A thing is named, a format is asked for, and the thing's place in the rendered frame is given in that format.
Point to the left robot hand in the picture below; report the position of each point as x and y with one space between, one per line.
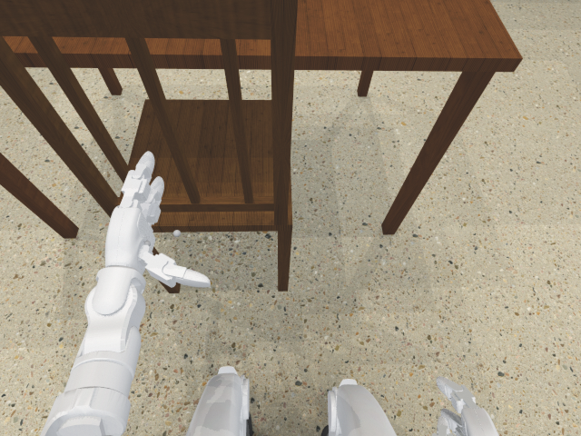
131 225

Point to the right robot thigh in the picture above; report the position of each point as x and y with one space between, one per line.
353 411

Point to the table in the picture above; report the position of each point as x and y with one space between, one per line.
349 35

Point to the right robot hand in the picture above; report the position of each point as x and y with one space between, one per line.
474 421

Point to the robot thigh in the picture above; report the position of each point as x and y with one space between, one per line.
353 411
223 406

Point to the chair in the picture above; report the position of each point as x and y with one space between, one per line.
226 164

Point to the left robot thigh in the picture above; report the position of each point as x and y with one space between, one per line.
223 406

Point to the left robot forearm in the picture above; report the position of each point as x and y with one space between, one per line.
95 399

